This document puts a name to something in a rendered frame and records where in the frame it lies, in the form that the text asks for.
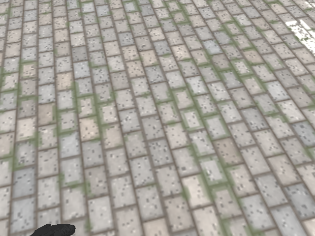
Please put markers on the robot left hand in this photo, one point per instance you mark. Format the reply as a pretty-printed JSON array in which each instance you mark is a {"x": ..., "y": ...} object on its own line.
[{"x": 55, "y": 230}]

